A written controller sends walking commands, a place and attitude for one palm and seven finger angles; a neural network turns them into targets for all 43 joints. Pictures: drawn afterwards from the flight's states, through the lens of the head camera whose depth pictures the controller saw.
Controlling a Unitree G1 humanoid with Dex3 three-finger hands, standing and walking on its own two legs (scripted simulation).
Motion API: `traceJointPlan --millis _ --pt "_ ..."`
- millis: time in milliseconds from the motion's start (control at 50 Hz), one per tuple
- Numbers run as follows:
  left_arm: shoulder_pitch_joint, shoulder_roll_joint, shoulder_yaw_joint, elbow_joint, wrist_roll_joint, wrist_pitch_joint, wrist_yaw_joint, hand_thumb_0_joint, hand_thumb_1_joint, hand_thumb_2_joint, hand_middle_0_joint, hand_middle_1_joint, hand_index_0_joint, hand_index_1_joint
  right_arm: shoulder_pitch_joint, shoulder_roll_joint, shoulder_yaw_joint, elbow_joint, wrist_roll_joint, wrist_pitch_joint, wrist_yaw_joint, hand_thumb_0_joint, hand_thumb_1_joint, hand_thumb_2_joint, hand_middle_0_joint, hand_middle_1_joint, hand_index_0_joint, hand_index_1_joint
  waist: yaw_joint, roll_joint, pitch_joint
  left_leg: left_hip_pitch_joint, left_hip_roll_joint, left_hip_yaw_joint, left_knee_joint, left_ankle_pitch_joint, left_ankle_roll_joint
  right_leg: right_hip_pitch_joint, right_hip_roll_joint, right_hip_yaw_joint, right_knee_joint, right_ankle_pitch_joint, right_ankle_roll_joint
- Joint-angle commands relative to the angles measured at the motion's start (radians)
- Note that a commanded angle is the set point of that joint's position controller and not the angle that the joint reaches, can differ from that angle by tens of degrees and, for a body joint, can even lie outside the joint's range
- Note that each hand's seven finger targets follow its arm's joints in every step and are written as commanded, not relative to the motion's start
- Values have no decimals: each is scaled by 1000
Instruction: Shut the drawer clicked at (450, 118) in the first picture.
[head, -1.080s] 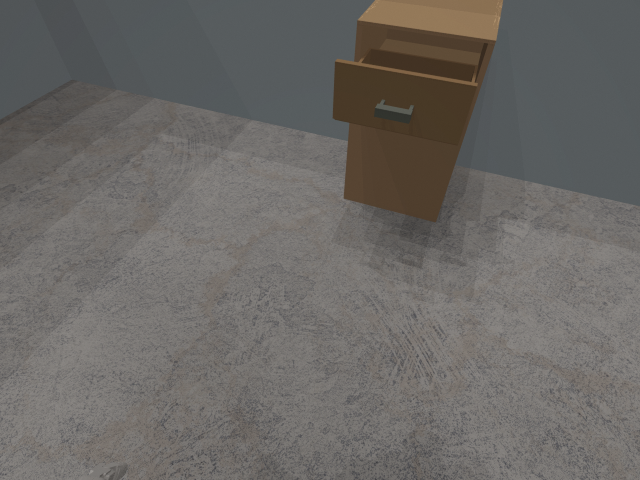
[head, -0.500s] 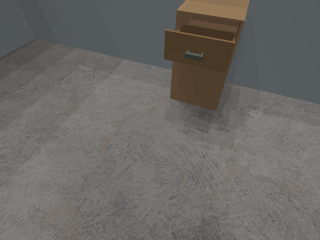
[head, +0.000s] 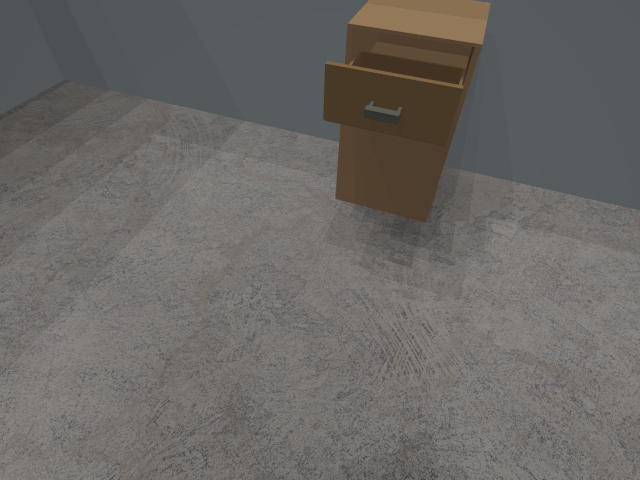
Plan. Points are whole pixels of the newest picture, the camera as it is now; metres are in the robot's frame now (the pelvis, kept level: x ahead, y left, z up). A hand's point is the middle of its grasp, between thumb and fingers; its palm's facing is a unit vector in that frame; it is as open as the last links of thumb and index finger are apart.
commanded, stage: look at it before walking up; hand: left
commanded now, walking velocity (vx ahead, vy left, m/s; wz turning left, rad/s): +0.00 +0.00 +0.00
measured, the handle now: (383, 110) +1.09 -0.12 -0.09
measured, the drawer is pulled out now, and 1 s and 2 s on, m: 0.30 0.30 0.30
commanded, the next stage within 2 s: walk to a spot facing it in 0.36 s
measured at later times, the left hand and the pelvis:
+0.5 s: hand out of the picture +0.06 +0.24 -0.16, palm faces -0.01 -0.95 -0.31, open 7.4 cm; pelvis +0.00 +0.00 +0.00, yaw +0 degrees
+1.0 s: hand out of the picture +0.10 +0.13 -0.17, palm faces -0.07 -0.98 -0.21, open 7.4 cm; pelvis +0.12 -0.05 -0.01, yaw -10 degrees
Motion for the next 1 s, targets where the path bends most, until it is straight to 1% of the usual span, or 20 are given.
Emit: traceJointPlan --millis 0,440,460,480,520,580,640,680,700,740,760,780,800,820,840,860,880,900,940,980 --pt "-22 198 41 -61 0 -19 15 0 900 900 -200 -300 -200 -300 -42 -196 -37 -59 4 -22 -13 0 -900 -900 200 300 200 300 -2 15 -36 -8 100 -85 -60 129 44 -1 -120 115 -79 136 -24" --pt "-8 192 40 -51 0 -22 16 0 900 900 -200 -300 -200 -300 -36 -191 -35 -52 6 -23 -15 0 -900 -900 200 300 200 300 -1 9 -51 15 104 -82 -68 161 42 24 -125 110 -88 186 -21" --pt "33 116 27 -33 -1 -12 18 0 900 900 -200 -300 -200 -300 -5 -120 -18 -36 1 -16 -12 0 -900 -900 200 300 200 300 -1 5 -64 23 101 -59 -55 104 32 22 -120 112 -86 119 -14" --pt "66 84 20 -22 2 -2 17 0 900 900 -200 -300 -200 -300 31 -82 -12 -24 -2 -9 -10 0 -900 -900 200 300 200 300 0 -2 -54 15 93 -42 -36 -3 29 6 -111 120 -78 -7 -18" --pt "89 88 27 -24 8 9 6 0 900 900 -200 -300 -200 -300 60 -86 -19 -26 -7 -5 -6 0 -900 -900 200 300 200 300 2 -11 5 -39 83 -34 -27 -217 39 -48 -97 152 -87 -240 -37" --pt "112 93 45 -53 13 15 -8 0 900 900 -200 -300 -200 -300 80 -102 -37 -49 -12 -3 -2 0 -900 -900 200 300 200 300 5 0 121 -123 93 -48 -18 -395 57 -153 -68 182 -58 -387 -63" --pt "134 58 54 -80 12 3 -16 0 900 900 -200 -300 -200 -300 141 -110 -53 -62 -9 -17 -7 0 -900 -900 200 300 200 300 -10 68 150 -74 155 -122 -37 -418 103 -258 -22 153 78 -334 -72" --pt "120 10 53 -107 11 -11 -20 0 900 900 -200 -300 -200 -300 205 -135 -69 -60 -7 -30 -12 0 -900 -900 200 300 200 300 -32 171 126 38 268 -239 -118 -369 160 -359 30 37 266 -210 -49" --pt "71 1 53 -132 11 -18 -23 0 900 900 -200 -300 -200 -300 233 -134 -77 -57 -4 -36 -13 0 -900 -900 200 300 200 300 -50 200 128 91 322 -272 -151 -297 195 -421 12 -8 332 -230 -34" --pt "39 -11 58 -160 11 -28 -25 0 900 900 -200 -300 -200 -300 256 -107 -77 -54 -8 -48 -14 0 -900 -900 200 300 200 300 -57 192 132 146 352 -227 -126 -44 219 -467 -37 -13 366 -276 -24" --pt "70 -26 61 -151 9 -32 -27 0 900 900 -200 -300 -200 -300 235 -99 -76 -56 -10 -49 -15 0 -900 -900 200 300 200 300 -32 188 121 114 343 -161 -81 44 202 -401 -51 -23 319 -258 -25" --pt "146 -39 65 -124 9 -35 -29 0 900 900 -200 -300 -200 -300 195 -87 -73 -62 -11 -48 -15 0 -900 -900 200 300 200 300 12 156 93 32 303 -66 -2 65 161 -242 -47 -45 220 -188 -31" --pt "280 -32 72 -80 13 -38 -30 0 900 900 -200 -300 -200 -300 158 -71 -68 -72 -9 -47 -13 0 -900 -900 200 300 200 300 79 54 40 -106 221 42 197 77 109 5 -7 -63 89 -71 -47" --pt "457 60 95 -24 19 -49 -16 0 900 900 -200 -300 -200 -300 116 -16 -57 -107 5 -53 -5 0 -900 -900 200 300 200 300 148 -228 -27 -351 94 166 521 -48 48 232 -176 261 -57 -122 -113" --pt "566 126 108 10 4 -57 1 0 900 900 -200 -300 -200 -300 42 25 -46 -162 3 -66 1 0 -900 -900 200 300 200 300 161 -343 -18 -556 5 149 735 -330 25 302 -366 602 -184 17 -187" --pt "554 100 101 14 -4 -60 13 0 900 900 -200 -300 -200 -300 27 -10 -58 -155 -1 -69 -1 0 -900 -900 200 300 200 300 146 -230 15 -588 50 46 807 -289 39 290 -362 586 -167 92 -210" --pt "496 56 91 3 1 -61 16 0 900 900 -200 -300 -200 -300 4 13 -61 -145 -2 -69 1 0 -900 -900 200 300 200 300 122 -157 74 -615 79 40 839 -227 36 225 -341 521 -162 162 -226" --pt "456 24 86 -13 3 -61 21 0 900 900 -200 -300 -200 -300 5 35 -61 -138 -4 -67 0 0 -900 -900 200 300 200 300 95 -23 88 -613 98 37 840 -196 30 198 -341 474 -147 213 -244" --pt "413 -26 66 -26 11 -68 23 0 900 900 -200 -300 -200 -300 32 67 -59 -122 -13 -52 7 0 -900 -900 200 300 200 300 50 -3 105 -575 104 51 807 -121 13 122 -275 333 -154 314 -213" --pt "400 -43 59 -22 11 -76 25 0 900 900 -200 -300 -200 -300 64 83 -64 -118 -10 -35 13 0 -900 -900 200 300 200 300 14 -43 96 -564 101 64 780 -52 1 89 -237 250 -181 336 -197"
